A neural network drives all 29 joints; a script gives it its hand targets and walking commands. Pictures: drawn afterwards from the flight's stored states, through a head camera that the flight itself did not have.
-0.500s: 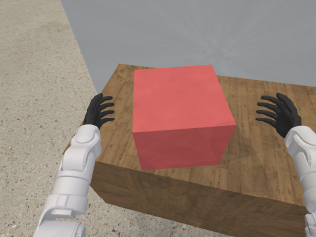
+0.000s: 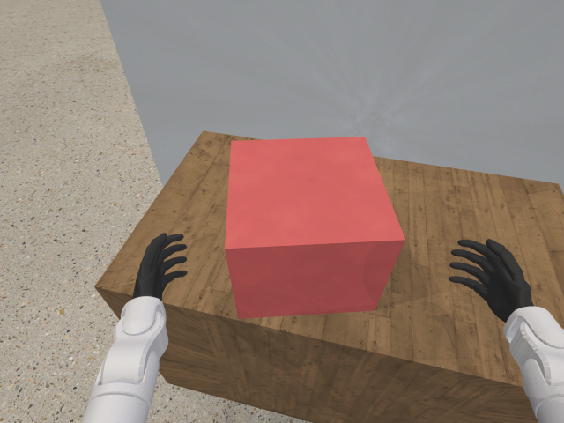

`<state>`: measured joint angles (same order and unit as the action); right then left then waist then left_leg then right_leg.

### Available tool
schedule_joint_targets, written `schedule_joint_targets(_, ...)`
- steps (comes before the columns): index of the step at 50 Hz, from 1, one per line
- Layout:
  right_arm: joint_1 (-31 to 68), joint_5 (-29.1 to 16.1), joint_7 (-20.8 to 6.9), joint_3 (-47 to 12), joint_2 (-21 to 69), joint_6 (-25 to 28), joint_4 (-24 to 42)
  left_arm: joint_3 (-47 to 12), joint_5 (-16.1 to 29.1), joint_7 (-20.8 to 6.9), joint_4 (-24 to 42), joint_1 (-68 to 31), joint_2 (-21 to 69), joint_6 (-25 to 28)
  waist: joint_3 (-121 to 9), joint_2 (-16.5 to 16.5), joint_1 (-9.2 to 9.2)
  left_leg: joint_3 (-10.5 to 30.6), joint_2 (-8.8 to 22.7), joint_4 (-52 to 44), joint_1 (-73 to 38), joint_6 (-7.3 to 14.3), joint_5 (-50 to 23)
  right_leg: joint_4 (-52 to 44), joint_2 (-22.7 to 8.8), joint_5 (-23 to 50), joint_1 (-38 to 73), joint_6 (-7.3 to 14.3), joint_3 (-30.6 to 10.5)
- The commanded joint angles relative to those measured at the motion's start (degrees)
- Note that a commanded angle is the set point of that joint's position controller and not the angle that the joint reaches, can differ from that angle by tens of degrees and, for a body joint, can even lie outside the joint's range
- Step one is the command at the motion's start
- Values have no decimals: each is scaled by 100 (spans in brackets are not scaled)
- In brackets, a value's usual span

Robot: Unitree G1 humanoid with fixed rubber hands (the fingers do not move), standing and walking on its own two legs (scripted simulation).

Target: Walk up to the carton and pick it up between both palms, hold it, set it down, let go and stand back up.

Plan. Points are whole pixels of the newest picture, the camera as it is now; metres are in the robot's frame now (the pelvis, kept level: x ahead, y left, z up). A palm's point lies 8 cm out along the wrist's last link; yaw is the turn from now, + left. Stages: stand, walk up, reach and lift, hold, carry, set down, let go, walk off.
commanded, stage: set down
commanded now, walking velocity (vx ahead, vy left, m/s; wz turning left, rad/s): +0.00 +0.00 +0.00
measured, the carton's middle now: (302, 225) +0.47 +0.02 -0.03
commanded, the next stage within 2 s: none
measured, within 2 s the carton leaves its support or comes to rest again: neither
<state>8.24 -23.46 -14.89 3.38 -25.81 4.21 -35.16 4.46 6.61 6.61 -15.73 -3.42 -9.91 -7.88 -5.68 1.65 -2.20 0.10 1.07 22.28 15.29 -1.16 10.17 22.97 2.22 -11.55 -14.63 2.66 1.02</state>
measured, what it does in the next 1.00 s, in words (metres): stands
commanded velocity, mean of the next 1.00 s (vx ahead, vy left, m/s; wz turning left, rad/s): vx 0.00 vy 0.00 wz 0.00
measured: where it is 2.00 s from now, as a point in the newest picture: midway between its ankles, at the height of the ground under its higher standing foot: outside the picture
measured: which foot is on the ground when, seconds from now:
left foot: down 0.00-1.00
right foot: down 0.00-1.00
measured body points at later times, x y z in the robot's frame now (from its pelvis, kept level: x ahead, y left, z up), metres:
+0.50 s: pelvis +0.00 +0.02 +0.00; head -0.03 +0.04 +0.45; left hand +0.23 +0.22 +0.00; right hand +0.21 -0.27 +0.02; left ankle +0.01 +0.13 -0.74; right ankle +0.00 -0.09 -0.74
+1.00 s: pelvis +0.03 +0.01 +0.00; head +0.02 +0.01 +0.45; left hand +0.19 +0.22 -0.04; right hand +0.18 -0.25 -0.04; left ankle +0.01 +0.13 -0.74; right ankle +0.00 -0.09 -0.74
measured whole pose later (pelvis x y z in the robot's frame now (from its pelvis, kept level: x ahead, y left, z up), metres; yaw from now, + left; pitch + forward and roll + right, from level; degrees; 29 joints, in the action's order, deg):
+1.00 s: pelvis +0.03 +0.01 +0.00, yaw -2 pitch -1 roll +0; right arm -18.0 -18.2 -10.6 -0.2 -19.7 20.5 -31.0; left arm -1.6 5.3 7.2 -17.1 22.6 -7.9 10.3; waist -0.6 -0.2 -0.4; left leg 0.3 0.2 24.0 9.0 -0.2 14.4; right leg 22.9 2.5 -14.2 -8.1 1.7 -1.5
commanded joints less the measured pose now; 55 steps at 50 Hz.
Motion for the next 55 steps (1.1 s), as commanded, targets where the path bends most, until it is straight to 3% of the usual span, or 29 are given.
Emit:
schedule_joint_targets(1,-91,-10,-34,416,-1257,502,846,-99,24,65,1121,-51,-84,555,-821,260,189,97,-217,-214,-206,144,-611,-167,-119,1205,944,-35,-526)
schedule_joint_targets(2,960,64,44,715,-1499,545,1136,-31,36,28,1169,-1260,-540,630,-1341,24,263,-40,-289,-123,138,122,-632,-69,-164,1458,959,-38,-556)
schedule_joint_targets(3,-228,-49,25,288,-1210,626,719,-70,2,-12,726,48,-70,706,-943,298,246,61,-258,-136,54,166,-910,-11,-127,1856,1322,-87,-582)
schedule_joint_targets(6,-382,-92,58,205,-1299,841,863,130,-155,-45,605,357,-200,892,-879,673,84,57,-235,-77,59,177,-1069,1,-126,2133,1425,-105,-628)
schedule_joint_targets(9,-852,-187,84,186,-1282,1166,1384,197,-179,-21,959,1015,-146,1115,-1002,684,-30,86,-274,1,-192,164,-1490,-5,-72,2550,1458,-112,-599)
schedule_joint_targets(11,-64,-235,118,268,-1422,1299,1495,146,-182,56,900,0,-411,1265,-1278,455,89,17,-228,60,-143,114,-1246,11,-68,2259,1165,-69,-642)
schedule_joint_targets(13,-1107,-244,134,155,-1090,1641,1697,134,-299,22,1327,1054,-33,1543,-1135,512,13,-39,-274,93,-446,69,-1747,-2,-46,2796,1291,-71,-626)
schedule_joint_targets(18,-1370,-359,23,-2,-998,1433,1050,-342,-164,48,697,1291,145,1475,138,345,113,5,-142,-118,-340,145,-524,-269,-138,1037,450,10,-681)
schedule_joint_targets(21,-1033,-217,-103,322,-1190,1193,1004,-559,-47,212,1223,709,81,1378,414,-26,97,315,37,-376,-653,65,370,-339,-140,-141,-300,123,-531)
schedule_joint_targets(25,-167,-181,-237,527,-1177,1065,916,-709,41,409,1019,-14,131,1347,329,-167,0,436,48,-547,-414,93,1539,-285,-209,-842,-494,171,-577)
schedule_joint_targets(27,-866,-253,-259,482,-1172,1157,894,-742,-21,466,1071,843,322,1413,208,-143,-49,443,45,-496,-561,82,1359,-157,-230,-516,-302,140,-553)
schedule_joint_targets(29,18,-172,-236,432,-1055,1094,731,-821,125,482,665,-220,158,1441,-165,-92,-38,479,67,-421,-470,87,1582,-175,-274,-921,-491,150,-672)
schedule_joint_targets(31,-1237,-114,-237,228,-837,1193,398,-689,-153,400,406,1228,511,1470,268,159,-69,427,46,-432,-639,116,1182,-240,-287,-430,-82,102,-642)
schedule_joint_targets(37,-1764,217,290,-221,-511,1521,401,-208,-564,67,62,1770,50,1746,323,444,98,134,-74,-122,-907,72,-584,-313,-124,1099,530,9,-539)
schedule_joint_targets(39,-1684,302,389,-188,-675,1633,369,-287,-509,15,-113,1796,98,1692,283,395,115,46,-134,16,-941,69,-1083,-329,-138,1342,493,24,-542)
schedule_joint_targets(40,-2096,254,390,-146,-645,1761,852,-215,-497,52,727,1976,44,1843,212,335,82,51,-153,9,-1162,45,-1189,-370,-140,1450,388,26,-454)
schedule_joint_targets(41,-2087,369,398,-133,-665,1769,578,-374,-511,18,226,1994,187,1797,338,178,227,45,-193,12,-1144,10,-1364,-436,-146,1529,461,72,-519)
schedule_joint_targets(42,-1749,275,409,-5,-722,1970,1254,-512,-243,104,1159,1601,54,2035,-120,26,191,26,-155,164,-1245,-34,-1475,-336,-122,1482,427,80,-420)
schedule_joint_targets(43,-2244,391,405,-10,-600,1871,427,-583,-404,73,468,1977,235,1936,261,-164,355,88,-150,50,-1389,-118,-1360,-433,-46,1403,211,72,-420)
schedule_joint_targets(46,-1746,663,479,137,-511,1815,1083,-588,-160,-19,526,1707,-191,1970,297,246,356,-76,-220,54,-1004,-37,-1168,-556,-102,1230,294,-15,-468)
schedule_joint_targets(47,-1637,347,462,229,-406,2098,2462,-462,169,146,1951,1486,-337,2433,-306,227,59,-95,-225,145,-778,-11,-1202,-344,-142,1356,379,-70,-454)
schedule_joint_targets(48,-2234,774,522,127,-229,1870,568,-524,-176,-23,-220,1950,-174,2167,326,95,486,-148,-220,48,-833,-66,-813,-411,-161,1350,318,-24,-544)
schedule_joint_targets(49,-1778,505,510,-16,-320,2083,2067,-393,0,51,1415,1857,-431,2469,-147,284,-84,-34,-179,142,-921,-46,-1171,-331,-205,1511,486,-87,-482)
schedule_joint_targets(50,-2197,808,580,-48,-135,1819,369,-440,-302,-105,-596,2291,-254,2142,414,187,172,-177,-257,24,-765,-34,-900,-438,-154,1528,583,-2,-599)
schedule_joint_targets(51,-2074,533,555,-45,-231,2110,1821,-187,-107,10,1260,2268,-429,2532,-389,363,-251,-93,-203,180,-827,-82,-1337,-230,-210,1939,816,-149,-515)
schedule_joint_targets(52,-2346,713,568,-230,-255,1909,-19,-384,-387,-149,-784,2659,-195,2193,379,98,-26,-192,-218,40,-843,-140,-1224,-304,-184,1913,572,-39,-504)
schedule_joint_targets(53,-2082,457,561,-409,-423,2047,892,-296,-289,-101,466,2535,-375,2339,-167,240,-284,-79,-191,164,-980,-158,-1546,-255,-268,2218,693,-127,-539)
schedule_joint_targets(54,-2250,734,623,-489,-321,1782,-612,-337,-593,-278,-1271,2813,-241,1938,570,265,-30,-181,-277,-39,-1008,-113,-1135,-508,-181,1923,524,-101,-518)
schedule_joint_targets(55,-2066,252,593,-466,-410,2129,1487,-203,-216,-103,1086,2604,-426,2365,-493,353,-447,-94,-201,211,-875,-191,-1769,-356,-221,2360,1014,-109,-511)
